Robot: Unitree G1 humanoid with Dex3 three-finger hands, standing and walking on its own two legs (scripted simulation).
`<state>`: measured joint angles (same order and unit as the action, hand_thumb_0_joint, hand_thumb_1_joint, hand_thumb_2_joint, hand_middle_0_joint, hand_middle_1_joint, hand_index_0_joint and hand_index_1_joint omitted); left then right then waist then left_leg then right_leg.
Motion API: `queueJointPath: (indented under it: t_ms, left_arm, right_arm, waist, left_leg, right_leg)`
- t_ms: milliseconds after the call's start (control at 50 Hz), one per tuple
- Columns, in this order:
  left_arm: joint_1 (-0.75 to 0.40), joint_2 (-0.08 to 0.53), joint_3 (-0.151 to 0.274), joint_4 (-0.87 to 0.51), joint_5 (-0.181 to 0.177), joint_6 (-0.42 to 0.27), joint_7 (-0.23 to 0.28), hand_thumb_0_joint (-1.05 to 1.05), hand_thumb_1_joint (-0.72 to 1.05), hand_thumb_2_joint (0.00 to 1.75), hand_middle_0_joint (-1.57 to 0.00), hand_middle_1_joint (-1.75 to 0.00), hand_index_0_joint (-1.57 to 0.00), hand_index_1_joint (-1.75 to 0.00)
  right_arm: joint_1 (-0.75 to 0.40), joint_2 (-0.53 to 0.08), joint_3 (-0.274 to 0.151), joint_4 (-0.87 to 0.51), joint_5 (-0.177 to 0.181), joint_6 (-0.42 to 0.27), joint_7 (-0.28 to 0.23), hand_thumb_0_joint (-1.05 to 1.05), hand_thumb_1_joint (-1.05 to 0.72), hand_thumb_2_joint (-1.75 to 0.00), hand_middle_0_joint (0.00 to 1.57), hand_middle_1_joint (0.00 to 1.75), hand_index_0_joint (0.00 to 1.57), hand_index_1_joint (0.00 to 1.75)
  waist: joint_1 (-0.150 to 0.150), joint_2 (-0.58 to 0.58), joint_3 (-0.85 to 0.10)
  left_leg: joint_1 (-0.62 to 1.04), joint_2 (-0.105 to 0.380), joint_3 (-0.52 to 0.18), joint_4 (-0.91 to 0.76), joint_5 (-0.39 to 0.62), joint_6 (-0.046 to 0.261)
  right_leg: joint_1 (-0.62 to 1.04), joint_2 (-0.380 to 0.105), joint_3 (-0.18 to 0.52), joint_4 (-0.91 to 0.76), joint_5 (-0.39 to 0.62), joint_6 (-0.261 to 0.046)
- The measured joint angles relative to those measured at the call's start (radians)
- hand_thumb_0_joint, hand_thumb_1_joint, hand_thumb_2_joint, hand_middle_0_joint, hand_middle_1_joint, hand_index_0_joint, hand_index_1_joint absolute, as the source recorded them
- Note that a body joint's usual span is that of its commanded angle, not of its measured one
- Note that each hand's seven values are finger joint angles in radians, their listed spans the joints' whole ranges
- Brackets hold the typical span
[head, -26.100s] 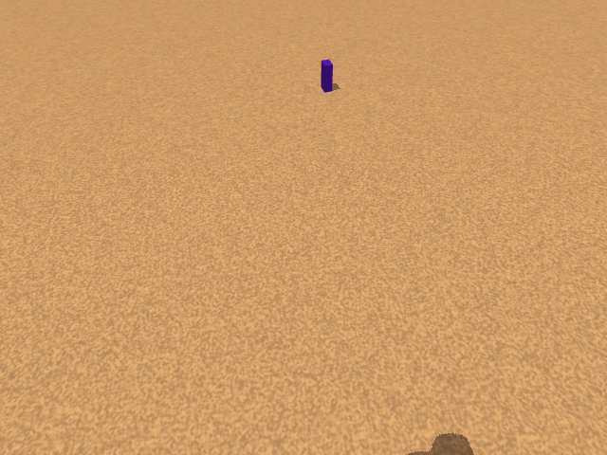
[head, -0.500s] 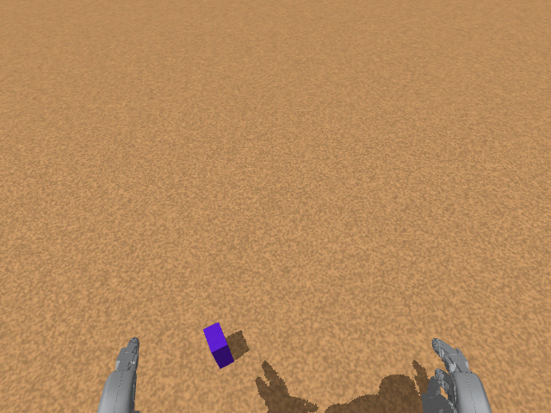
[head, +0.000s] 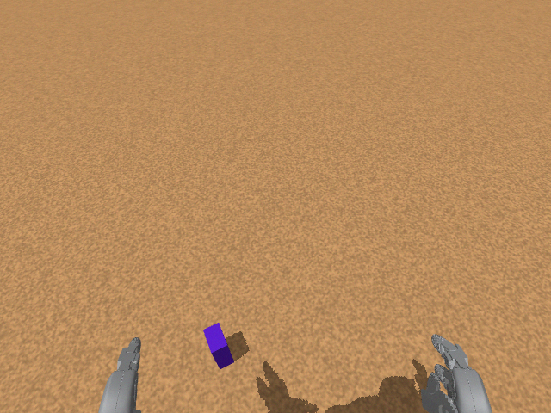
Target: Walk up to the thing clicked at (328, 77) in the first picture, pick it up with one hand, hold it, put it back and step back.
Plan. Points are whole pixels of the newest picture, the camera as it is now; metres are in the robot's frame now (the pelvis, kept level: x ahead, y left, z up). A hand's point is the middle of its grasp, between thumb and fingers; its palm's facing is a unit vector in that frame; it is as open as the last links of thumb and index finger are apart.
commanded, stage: home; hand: left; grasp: from the side
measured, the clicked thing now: (219, 346) +0.43 +0.22 -0.64
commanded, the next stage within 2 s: stand in 0.60 s
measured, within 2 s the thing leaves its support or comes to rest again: neither
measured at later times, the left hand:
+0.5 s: hand (160, 400) +0.17 +0.19 -0.06, palm faces +0.09 -0.95 -0.29, open 17.4 cm
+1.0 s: hand (163, 397) +0.17 +0.18 -0.06, palm faces +0.10 -0.95 -0.29, open 13.0 cm
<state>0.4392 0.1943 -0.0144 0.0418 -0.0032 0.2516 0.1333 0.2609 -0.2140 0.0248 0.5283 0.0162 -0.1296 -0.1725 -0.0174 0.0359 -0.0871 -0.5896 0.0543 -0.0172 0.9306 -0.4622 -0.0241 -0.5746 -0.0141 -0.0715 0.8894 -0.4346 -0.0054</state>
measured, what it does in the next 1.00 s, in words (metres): stands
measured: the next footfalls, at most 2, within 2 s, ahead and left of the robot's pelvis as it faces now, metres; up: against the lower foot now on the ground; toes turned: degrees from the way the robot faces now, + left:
none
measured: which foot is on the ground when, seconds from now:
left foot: down 0.00-1.00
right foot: down 0.00-1.00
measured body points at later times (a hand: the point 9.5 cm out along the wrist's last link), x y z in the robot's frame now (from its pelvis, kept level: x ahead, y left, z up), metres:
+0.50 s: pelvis +0.00 +0.01 +0.00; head +0.03 +0.01 +0.45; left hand +0.16 +0.24 -0.04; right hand +0.16 -0.23 -0.08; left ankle +0.01 +0.13 -0.69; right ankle +0.01 -0.12 -0.69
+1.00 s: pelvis +0.01 +0.00 +0.00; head +0.03 +0.00 +0.45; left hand +0.17 +0.23 -0.04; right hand +0.17 -0.24 -0.08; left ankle +0.01 +0.13 -0.69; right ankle +0.01 -0.12 -0.69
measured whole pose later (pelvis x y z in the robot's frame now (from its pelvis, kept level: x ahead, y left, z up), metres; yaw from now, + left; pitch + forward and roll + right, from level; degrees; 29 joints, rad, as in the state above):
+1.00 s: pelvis +0.01 +0.00 +0.00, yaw +0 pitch +7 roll -2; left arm 0.44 0.19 -0.01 0.03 0.00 0.26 0.13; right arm 0.27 -0.21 0.02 0.53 0.01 -0.14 -0.18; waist -0.01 0.03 -0.09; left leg -0.59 0.05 -0.02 0.94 -0.47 -0.02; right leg -0.57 -0.02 -0.07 0.89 -0.44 0.00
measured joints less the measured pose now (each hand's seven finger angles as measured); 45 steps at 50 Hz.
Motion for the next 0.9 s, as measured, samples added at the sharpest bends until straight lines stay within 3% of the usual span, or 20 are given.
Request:
queueJointPath:
  t_ms: [740,820,900]
  left_arm:
    - [0.002,0.003,0.0,-0.011,0.002,0.006,0.001,-0.01,-0.53,0.07,-0.06,-0.06,-0.06,-0.06]
    - [0.0,0.001,0.002,-0.009,0.002,0.008,0.001,-0.01,-0.46,0.14,-0.1,-0.12,-0.1,-0.12]
    - [0.001,0.002,0.002,-0.011,0.002,0.009,0.0,-0.01,-0.28,0.31,-0.15,-0.2,-0.15,-0.2]
  right_arm:
    - [0.007,0.008,0.001,0.005,-0.003,-0.01,0.0,0.01,-0.9,-0.9,0.21,0.3,0.2,0.3]
    - [0.007,0.007,0.0,0.005,-0.004,-0.007,-0.001,0.01,-0.9,-0.9,0.21,0.3,0.2,0.3]
    - [0.009,0.006,0.0,0.005,-0.004,-0.006,-0.002,0.01,-0.9,-0.9,0.21,0.3,0.2,0.3]
  waist:
    - [0.003,0.0,-0.002]
    - [0.004,0.001,-0.002]
    - [0.004,0.0,-0.004]
  left_leg:
    - [0.001,-0.004,0.007,0.006,-0.013,0.009]
    - [0.001,-0.003,0.005,0.006,-0.013,0.008]
    - [0.0,-0.002,0.003,0.006,-0.013,0.006]
  right_leg:
    - [0.002,-0.003,0.008,-0.002,-0.006,0.01]
    - [0.003,-0.002,0.006,-0.002,-0.007,0.009]
    - [0.003,-0.002,0.004,-0.001,-0.008,0.007]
